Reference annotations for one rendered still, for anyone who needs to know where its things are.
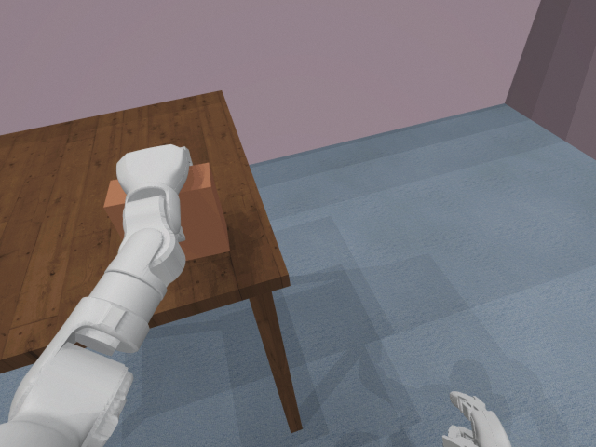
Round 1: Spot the left robot hand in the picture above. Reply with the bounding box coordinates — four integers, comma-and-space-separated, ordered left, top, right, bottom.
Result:
116, 144, 193, 242

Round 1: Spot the right robot hand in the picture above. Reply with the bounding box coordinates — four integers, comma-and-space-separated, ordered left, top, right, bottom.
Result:
442, 391, 511, 447

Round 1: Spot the left robot forearm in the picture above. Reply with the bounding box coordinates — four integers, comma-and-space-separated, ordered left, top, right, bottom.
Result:
8, 183, 185, 422

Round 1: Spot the sponge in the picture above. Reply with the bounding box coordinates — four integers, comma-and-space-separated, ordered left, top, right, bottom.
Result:
103, 163, 230, 261

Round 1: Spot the left robot upper arm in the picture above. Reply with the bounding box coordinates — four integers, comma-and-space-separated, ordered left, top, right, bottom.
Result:
0, 342, 133, 447

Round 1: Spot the table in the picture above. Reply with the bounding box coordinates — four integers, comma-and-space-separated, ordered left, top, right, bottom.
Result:
0, 90, 303, 433

